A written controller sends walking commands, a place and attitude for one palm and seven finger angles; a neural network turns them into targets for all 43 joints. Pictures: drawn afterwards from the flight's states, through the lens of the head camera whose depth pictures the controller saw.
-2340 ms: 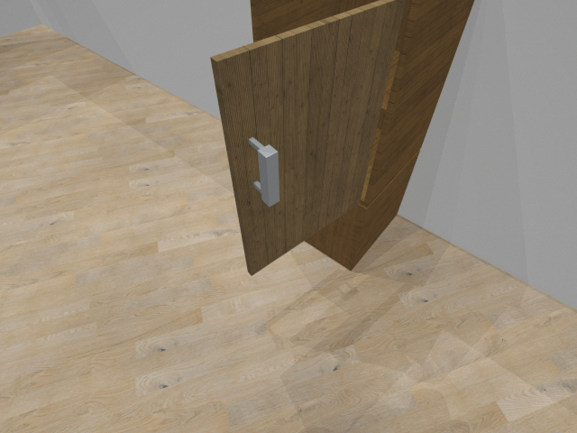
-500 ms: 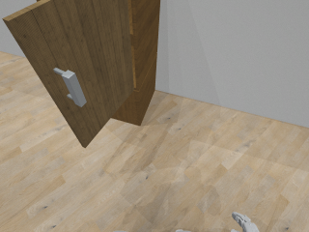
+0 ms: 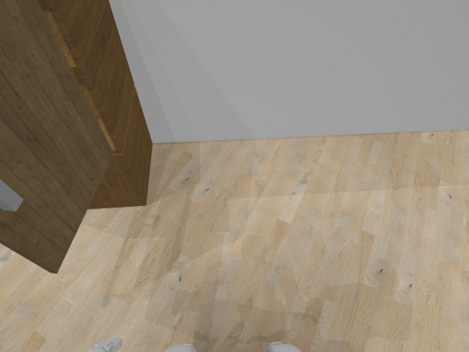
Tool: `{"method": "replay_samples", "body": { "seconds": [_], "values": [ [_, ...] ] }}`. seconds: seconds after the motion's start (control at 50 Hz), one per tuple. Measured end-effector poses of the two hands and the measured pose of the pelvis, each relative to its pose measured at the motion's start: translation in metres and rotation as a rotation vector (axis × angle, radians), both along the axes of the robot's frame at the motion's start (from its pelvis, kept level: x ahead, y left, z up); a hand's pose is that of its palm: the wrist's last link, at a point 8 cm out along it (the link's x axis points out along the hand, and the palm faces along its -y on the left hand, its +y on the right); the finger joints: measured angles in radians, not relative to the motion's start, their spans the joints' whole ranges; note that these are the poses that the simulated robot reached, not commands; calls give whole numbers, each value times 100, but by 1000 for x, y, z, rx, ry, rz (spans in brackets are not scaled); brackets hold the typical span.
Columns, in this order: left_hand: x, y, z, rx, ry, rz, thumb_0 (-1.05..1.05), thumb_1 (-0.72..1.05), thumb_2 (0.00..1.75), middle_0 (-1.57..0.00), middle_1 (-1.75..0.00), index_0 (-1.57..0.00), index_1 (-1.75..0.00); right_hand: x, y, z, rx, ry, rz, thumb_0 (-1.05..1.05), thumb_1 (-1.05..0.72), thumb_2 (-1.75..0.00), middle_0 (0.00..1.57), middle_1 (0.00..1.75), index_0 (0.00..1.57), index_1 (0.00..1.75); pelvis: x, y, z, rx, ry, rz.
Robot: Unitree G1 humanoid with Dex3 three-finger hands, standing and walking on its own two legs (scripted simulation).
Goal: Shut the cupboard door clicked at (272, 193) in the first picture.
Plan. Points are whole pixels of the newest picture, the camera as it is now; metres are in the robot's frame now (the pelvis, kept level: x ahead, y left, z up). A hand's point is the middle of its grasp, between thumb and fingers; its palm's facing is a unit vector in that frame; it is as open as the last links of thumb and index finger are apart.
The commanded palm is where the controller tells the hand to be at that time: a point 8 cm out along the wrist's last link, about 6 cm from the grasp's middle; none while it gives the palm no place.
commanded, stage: walk to a spot facing it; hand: left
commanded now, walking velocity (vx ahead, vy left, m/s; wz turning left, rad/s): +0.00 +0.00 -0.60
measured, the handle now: out of the picture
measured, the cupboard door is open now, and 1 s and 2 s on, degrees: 78 78 78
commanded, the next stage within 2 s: turn to face it in 1.50 s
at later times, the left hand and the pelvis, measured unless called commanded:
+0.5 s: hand (161, 343) +0.15 +0.14 -0.15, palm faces -0.26 -0.94 -0.20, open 7.4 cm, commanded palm none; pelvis +0.06 -0.04 +0.02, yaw -18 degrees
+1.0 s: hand (267, 203) +0.45 -0.06 -0.14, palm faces -0.54 -0.81 -0.24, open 7.3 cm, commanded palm none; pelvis +0.22 -0.14 +0.00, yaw -32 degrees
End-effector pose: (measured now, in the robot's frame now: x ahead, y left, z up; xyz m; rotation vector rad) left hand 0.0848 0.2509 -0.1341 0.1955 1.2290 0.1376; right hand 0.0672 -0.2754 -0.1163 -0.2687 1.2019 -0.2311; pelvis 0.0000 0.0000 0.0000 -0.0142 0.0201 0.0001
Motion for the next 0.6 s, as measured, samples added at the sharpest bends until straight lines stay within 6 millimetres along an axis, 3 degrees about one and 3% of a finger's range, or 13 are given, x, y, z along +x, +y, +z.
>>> {"method": "replay_samples", "body": {
  "seconds": [0.06, 0.16, 0.24, 0.3, 0.38, 0.5, 0.56, 0.6],
  "values": [
    [13, -3, -1, -21, -1, -36, 1, 91, 90, -21, -30, -20, -30, -20, 7, 2, 4, 18, -22, 0, -91, -89, 20, 30, 20, 30, 0, 0, 2, -1, -8, -42],
    [40, -18, 14, -38, -38, -86, 1, 91, 90, -20, -30, -20, -30, -54, 12, 6, 45, 85, -72, 0, -91, -89, 20, 30, 20, 30, 3, -9, 14, -18, -5, -95],
    [64, -39, 22, -27, -66, -167, 1, 91, 90, -20, -30, -20, -30, -76, 3, -4, 86, 99, -153, 0, -91, -89, 20, 30, 21, 30, 10, -22, 12, -21, -1, -156],
    [77, -51, 17, 3, -95, -207, 1, 91, 90, -20, -30, -20, -30, -84, -11, -19, 104, 113, -215, 1, -91, -89, 20, 30, 21, 30, 15, -34, 0, 1, -6, -198],
    [73, -59, 20, 16, -40, -221, 1, 91, 90, -21, -30, -20, -30, -67, -25, -12, 102, 94, -257, 1, -91, -89, 20, 30, 20, 30, 29, -37, 8, -3, -11, -232],
    [72, -60, 14, -7, 90, -248, 1, 91, 90, -21, -30, -20, -30, -6, -33, 10, 72, -42, -278, 1, -91, -89, 20, 30, 20, 30, 63, -37, 17, 18, -5, -314],
    [83, -54, 1, -19, 146, -259, 1, 91, 90, -21, -30, -20, -30, 24, -33, 11, 39, -115, -282, 1, -91, -89, 20, 30, 20, 30, 88, -33, 8, 5, -3, -361],
    [100, -54, -6, -17, 173, -287, 1, 91, 90, -21, -30, -20, -30, 33, -31, 9, 19, -143, -297, 0, -91, -89, 20, 30, 20, 30, 100, -32, 4, 1, -6, -392]
  ]
}}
